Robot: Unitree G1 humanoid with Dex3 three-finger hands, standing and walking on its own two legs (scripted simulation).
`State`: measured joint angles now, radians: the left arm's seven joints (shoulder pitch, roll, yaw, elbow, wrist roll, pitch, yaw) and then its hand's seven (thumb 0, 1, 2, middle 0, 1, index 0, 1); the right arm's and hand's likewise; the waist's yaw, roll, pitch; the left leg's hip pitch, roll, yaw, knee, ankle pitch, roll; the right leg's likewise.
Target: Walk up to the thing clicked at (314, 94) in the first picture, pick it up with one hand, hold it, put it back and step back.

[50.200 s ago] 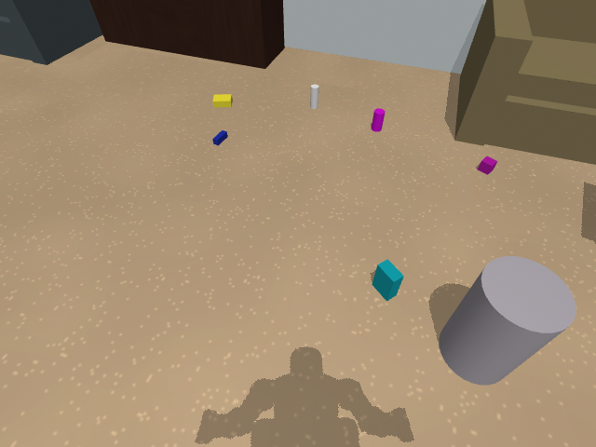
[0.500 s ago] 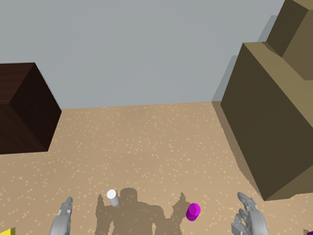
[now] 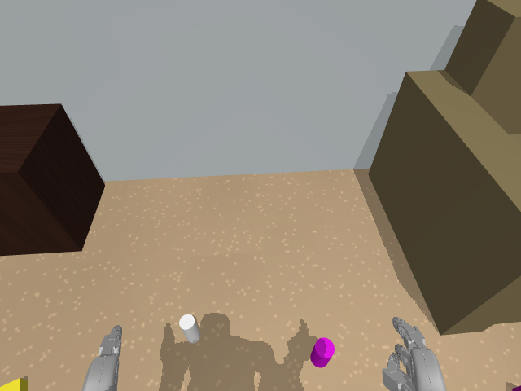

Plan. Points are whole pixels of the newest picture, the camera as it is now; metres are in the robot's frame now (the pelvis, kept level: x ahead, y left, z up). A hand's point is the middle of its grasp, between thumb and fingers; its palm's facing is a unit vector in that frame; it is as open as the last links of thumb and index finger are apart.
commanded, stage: home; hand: left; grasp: from the side
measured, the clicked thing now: (190, 329) +0.44 +0.25 -0.65
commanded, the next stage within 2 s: stand in 0.34 s
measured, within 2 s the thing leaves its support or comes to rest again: neither
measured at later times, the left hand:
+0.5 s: hand (147, 381) +0.17 +0.18 -0.06, palm faces +0.11 -0.95 -0.28, open 17.3 cm
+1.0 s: hand out of the picture +0.15 +0.21 -0.09, palm faces -0.02 -0.94 -0.33, open 8.0 cm
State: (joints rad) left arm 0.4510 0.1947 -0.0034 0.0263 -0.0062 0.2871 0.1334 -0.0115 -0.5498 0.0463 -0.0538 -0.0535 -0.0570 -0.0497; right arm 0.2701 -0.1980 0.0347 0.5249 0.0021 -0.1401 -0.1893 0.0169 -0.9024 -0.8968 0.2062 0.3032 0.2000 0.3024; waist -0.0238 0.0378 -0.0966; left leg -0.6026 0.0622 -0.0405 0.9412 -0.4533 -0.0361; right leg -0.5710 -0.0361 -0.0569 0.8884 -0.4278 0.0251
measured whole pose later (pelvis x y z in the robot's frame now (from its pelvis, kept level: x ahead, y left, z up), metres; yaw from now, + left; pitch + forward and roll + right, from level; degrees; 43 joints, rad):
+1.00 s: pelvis +0.00 +0.00 +0.01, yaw +1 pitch +2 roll +0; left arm 0.26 0.28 0.00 0.48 0.07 0.06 0.03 0.00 0.78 0.87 -0.21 -0.30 -0.21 -0.29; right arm 0.18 -0.27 0.01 0.75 -0.08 -0.04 -0.05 0.01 -0.90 -0.90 0.21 0.30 0.20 0.30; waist 0.01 -0.01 0.00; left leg -0.47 0.03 -0.02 0.85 -0.41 -0.02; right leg -0.46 -0.07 -0.04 0.85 -0.42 0.02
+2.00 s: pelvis +0.00 +0.00 +0.06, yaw +2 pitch -3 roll +0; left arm 0.13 0.33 0.01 1.16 0.03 -0.01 0.00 0.00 0.91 0.90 -0.20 -0.30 -0.21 -0.30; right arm 0.14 -0.34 -0.01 1.14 -0.03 0.00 0.00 0.01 -0.91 -0.90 0.20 0.30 0.20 0.30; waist 0.00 0.02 0.07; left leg -0.15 0.03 -0.03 0.38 -0.18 -0.03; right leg -0.13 -0.06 -0.07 0.37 -0.19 0.03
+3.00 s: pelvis +0.02 +0.00 +0.06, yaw +2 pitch -2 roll +0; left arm 0.10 0.33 0.03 1.13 0.01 0.00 0.00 0.00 0.91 0.90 -0.20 -0.30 -0.21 -0.30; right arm 0.10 -0.35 -0.01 1.12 -0.01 0.00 0.01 0.01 -0.91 -0.90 0.21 0.30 0.20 0.30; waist 0.00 0.02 0.06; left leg -0.13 0.03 -0.03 0.37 -0.20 -0.03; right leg -0.11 -0.05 -0.08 0.35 -0.20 0.03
